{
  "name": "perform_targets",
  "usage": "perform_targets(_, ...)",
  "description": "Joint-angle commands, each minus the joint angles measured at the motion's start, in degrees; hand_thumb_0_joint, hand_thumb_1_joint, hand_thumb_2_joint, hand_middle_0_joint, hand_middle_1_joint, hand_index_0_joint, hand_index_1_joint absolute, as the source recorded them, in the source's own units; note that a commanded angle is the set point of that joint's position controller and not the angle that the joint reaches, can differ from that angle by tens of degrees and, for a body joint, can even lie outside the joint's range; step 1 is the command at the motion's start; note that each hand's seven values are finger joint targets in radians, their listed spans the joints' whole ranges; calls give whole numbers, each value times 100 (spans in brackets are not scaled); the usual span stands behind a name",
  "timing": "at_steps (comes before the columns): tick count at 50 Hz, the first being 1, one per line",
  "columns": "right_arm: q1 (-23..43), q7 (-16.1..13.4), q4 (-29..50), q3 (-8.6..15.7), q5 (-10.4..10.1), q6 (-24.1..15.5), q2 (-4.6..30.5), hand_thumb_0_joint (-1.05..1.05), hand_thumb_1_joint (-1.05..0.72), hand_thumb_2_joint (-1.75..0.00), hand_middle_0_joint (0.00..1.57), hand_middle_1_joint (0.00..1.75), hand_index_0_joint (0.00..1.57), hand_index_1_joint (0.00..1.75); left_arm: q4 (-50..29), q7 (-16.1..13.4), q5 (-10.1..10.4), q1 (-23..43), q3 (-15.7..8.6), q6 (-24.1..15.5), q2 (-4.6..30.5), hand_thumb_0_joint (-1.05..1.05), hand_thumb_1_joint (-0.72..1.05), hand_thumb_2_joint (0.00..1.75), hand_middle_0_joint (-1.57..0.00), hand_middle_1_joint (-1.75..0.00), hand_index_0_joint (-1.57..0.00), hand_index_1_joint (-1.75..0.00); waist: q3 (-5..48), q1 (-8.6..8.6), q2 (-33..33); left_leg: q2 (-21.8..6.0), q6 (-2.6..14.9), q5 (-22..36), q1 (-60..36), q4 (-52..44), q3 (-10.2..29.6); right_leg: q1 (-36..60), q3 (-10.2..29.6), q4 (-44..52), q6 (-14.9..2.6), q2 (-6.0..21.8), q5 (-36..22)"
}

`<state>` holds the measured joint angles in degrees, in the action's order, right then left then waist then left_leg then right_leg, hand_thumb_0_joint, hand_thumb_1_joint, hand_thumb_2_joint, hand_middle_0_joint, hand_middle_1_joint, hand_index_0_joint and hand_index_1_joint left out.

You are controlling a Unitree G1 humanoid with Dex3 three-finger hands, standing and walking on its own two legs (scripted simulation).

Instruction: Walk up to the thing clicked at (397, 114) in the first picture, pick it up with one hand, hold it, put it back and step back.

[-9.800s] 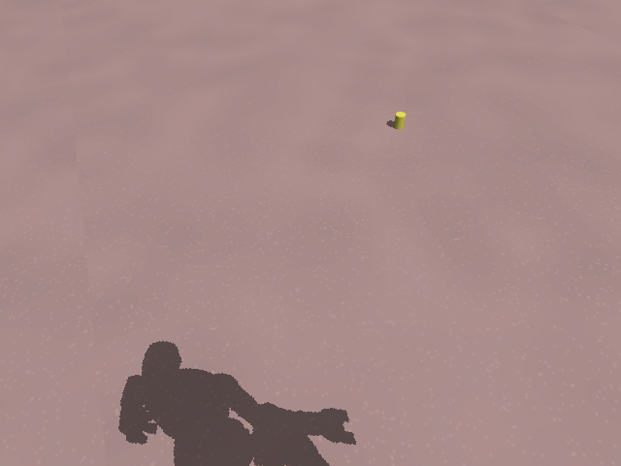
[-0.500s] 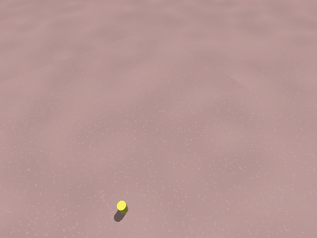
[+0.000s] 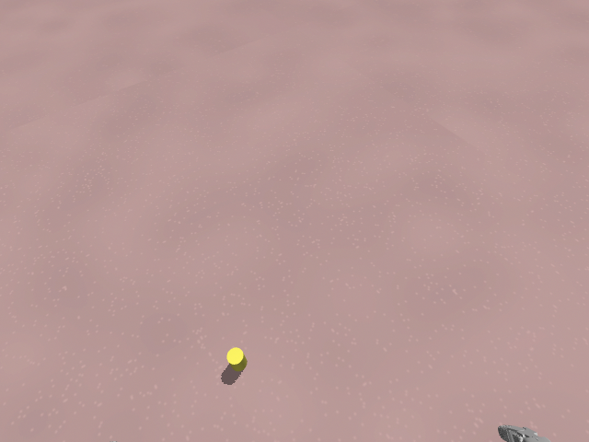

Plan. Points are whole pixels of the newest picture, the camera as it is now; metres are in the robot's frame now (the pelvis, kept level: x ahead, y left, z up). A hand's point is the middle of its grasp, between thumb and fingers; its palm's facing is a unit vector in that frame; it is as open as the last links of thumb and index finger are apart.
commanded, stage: walk up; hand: left
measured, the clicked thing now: (237, 359) +0.43 +0.25 -0.73
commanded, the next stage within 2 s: stand in 1.28 s
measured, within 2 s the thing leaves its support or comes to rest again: neither
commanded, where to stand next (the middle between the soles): +0.05 +0.01 m, yaw +0 degrees
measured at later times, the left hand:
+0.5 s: hand out of the picture +0.08 +0.28 -0.15, palm faces -0.01 -0.92 -0.38, open 7.4 cm
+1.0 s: hand out of the picture +0.08 +0.27 -0.14, palm faces -0.01 -0.92 -0.38, open 7.4 cm
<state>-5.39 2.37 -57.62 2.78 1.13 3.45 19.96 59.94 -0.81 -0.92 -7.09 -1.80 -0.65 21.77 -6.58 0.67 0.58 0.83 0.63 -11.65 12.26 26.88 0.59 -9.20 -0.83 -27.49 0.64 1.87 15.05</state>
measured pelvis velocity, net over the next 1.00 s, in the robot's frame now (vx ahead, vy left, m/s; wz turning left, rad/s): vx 0.00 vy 0.01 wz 0.02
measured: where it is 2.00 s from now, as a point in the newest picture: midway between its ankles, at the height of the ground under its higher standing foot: outside the picture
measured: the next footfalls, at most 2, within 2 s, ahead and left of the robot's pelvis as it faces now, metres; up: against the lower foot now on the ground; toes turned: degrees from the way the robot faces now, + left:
none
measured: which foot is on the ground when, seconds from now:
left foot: down 0.00-1.00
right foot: down 0.00-1.00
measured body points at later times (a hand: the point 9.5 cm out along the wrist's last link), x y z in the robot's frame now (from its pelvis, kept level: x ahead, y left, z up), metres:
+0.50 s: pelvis +0.00 +0.01 +0.00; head +0.02 +0.01 +0.45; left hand +0.08 +0.32 -0.12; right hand +0.12 -0.28 -0.12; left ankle +0.02 +0.12 -0.74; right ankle +0.00 -0.13 -0.74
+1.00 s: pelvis +0.00 +0.01 +0.01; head +0.02 +0.00 +0.46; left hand +0.09 +0.32 -0.12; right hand +0.09 -0.30 -0.13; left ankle +0.02 +0.12 -0.74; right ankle +0.00 -0.13 -0.74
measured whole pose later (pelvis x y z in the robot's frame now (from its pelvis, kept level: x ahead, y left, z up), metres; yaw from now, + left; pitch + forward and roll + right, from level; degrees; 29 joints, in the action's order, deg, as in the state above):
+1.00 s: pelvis +0.00 +0.01 +0.01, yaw +1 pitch -3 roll +0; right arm -6.1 2.0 -61.4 2.2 0.4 2.1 21.0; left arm 62.1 -0.5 -1.1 -6.0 -0.5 -1.3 21.1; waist -4.2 0.2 0.5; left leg 0.8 0.4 -10.5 8.9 21.9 0.9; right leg -6.7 -0.9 -22.1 1.6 2.5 12.9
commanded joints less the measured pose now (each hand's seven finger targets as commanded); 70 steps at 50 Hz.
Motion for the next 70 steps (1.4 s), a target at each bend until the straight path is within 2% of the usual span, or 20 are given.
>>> perform_targets(1,-50,-70,490,332,10,-109,1140,0,-90,-90,20,30,20,30,-480,-120,-86,333,-394,-134,1740,0,90,90,-20,-30,-20,-30,516,-134,-717,-21,44,-1186,-107,847,238,-486,1628,1160,-1108,1669,-413)
perform_targets(2,-209,-41,473,354,30,-92,1158,0,-90,-90,20,30,20,30,-598,-127,-118,519,-408,-133,1721,0,90,90,-20,-30,-20,-30,450,-203,-848,-73,46,-1397,-151,1110,315,-745,1643,1124,-1219,1756,-291)
perform_targets(4,-320,-13,448,369,-7,-124,1168,0,-90,-90,20,30,20,30,-684,-122,-113,626,-385,-141,1563,0,90,90,-20,-30,-20,-30,437,-251,-977,-131,104,-1281,-327,907,319,-934,1233,970,-1078,1569,-449)
perform_targets(6,-493,-33,409,357,-14,-194,1130,0,-90,-90,20,30,20,30,-697,-105,-84,646,-330,-156,1356,0,90,90,-20,-30,-20,-30,612,-318,-854,-318,159,121,-592,60,431,-734,774,454,-659,1148,-969)
perform_targets(7,-396,-61,438,382,9,-239,1289,0,-90,-90,20,30,20,30,-701,-87,-44,478,-315,-148,1268,0,90,90,-20,-30,-20,-30,748,-234,-503,-585,292,1153,-668,-382,787,-609,493,32,-413,770,-1040)
perform_targets(8,-131,-89,506,390,18,-292,1418,0,-90,-90,20,30,20,30,-653,-72,24,239,-277,-127,1124,0,90,90,-20,-30,-20,-30,897,-56,-116,-969,539,1560,-670,-590,1264,-478,212,-419,-212,350,-855)
perform_targets(9,113,-106,584,348,0,-329,1437,0,-90,-90,20,30,20,30,-568,-58,60,76,-217,-87,1010,0,90,90,-20,-30,-20,-30,993,65,101,-1198,733,1297,-499,-711,1495,-322,33,-475,-139,99,-164)
perform_targets(10,226,-105,582,335,-18,-337,1456,0,-90,-90,20,30,20,30,-472,-59,71,-93,-198,-54,985,0,90,90,-20,-30,-20,-30,931,128,245,-1323,852,668,17,-850,1480,159,4,-335,-154,68,517)
perform_targets(11,290,-91,570,305,7,-318,1398,0,-90,-90,20,30,20,30,-413,-57,58,-83,-192,-60,1000,0,90,90,-20,-30,-20,-30,713,123,291,-1249,765,443,347,-934,1432,338,69,-197,-183,77,579)
perform_targets(14,280,-127,533,271,-7,-293,1312,0,-90,-90,20,30,20,30,-351,-58,44,-107,-192,-114,1155,0,90,90,-20,-30,-20,-30,676,86,577,-816,380,365,181,-840,964,324,282,206,-286,341,-354)
perform_targets(17,217,-138,452,250,-20,-301,1307,0,-90,-90,20,30,20,30,-334,-63,42,-45,-163,-137,1215,0,90,90,-20,-30,-20,-30,781,25,554,-737,312,463,-80,-807,877,313,318,379,-268,423,-735)
perform_targets(20,179,-143,411,245,-59,-319,1282,0,-90,-90,20,30,20,30,-302,-70,20,-7,-143,-159,1247,0,90,90,-20,-30,-20,-30,1025,-14,265,-722,297,944,-434,-655,744,357,312,489,-253,479,-1110)
perform_targets(25,196,-140,317,233,-99,-292,1218,0,-90,-90,20,30,20,30,-245,-71,13,212,-143,-190,1295,0,90,90,-20,-30,-20,-30,795,-93,-112,-603,195,836,-498,-626,614,136,477,747,-277,626,-1190)
perform_targets(36,270,-110,172,206,-69,-297,1253,0,-90,-90,20,30,20,30,-173,-61,-14,281,-177,-199,1301,0,90,90,-20,-30,-20,-30,811,-44,-247,-606,188,933,-635,-670,545,142,481,902,-267,659,-1146)
perform_targets(52,240,-139,59,192,-62,-311,1303,0,-90,-90,20,30,20,30,-124,-53,-5,248,-169,-159,1269,0,90,90,-20,-30,-20,-30,866,-6,48,-667,223,760,-487,-826,635,283,408,833,-275,583,-1008)
perform_targets(63,137,-142,9,184,-59,-298,1309,0,-90,-90,20,30,20,30,-125,-46,1,325,-163,-155,1263,0,90,90,-20,-30,-20,-30,751,-55,-35,-626,197,554,-366,-867,660,250,446,892,-272,574,-927)
perform_targets(64,85,-170,-113,50,-70,-382,1116,0,-90,-90,20,30,20,30,36,3,49,229,-55,-106,1010,0,90,90,-20,-30,-20,-30,872,-108,-179,-804,145,137,-455,-1212,816,218,392,1065,-203,528,-240)
perform_targets(65,146,-189,-119,77,-48,-421,1229,0,-90,-90,20,30,20,30,17,28,27,242,-59,-92,1000,0,90,90,-20,-30,-20,-30,776,-78,-124,-815,136,-7,-402,-1251,851,213,404,1098,-179,504,-174)
perform_targets(68,176,-214,-193,59,-53,-476,1297,0,-90,-90,20,30,20,30,48,54,4,179,-48,-108,1024,0,90,90,-20,-30,-20,-30,657,-76,-19,-776,117,93,-352,-1235,786,244,444,1198,-163,554,-405)
perform_targets(70,106,-222,-237,32,-51,-500,1244,0,-90,-90,20,30,20,30,66,47,8,183,-70,-129,1087,0,90,90,-20,-30,-20,-30,677,-103,-84,-765,111,472,-444,-1157,709,284,493,1196,-159,618,-695)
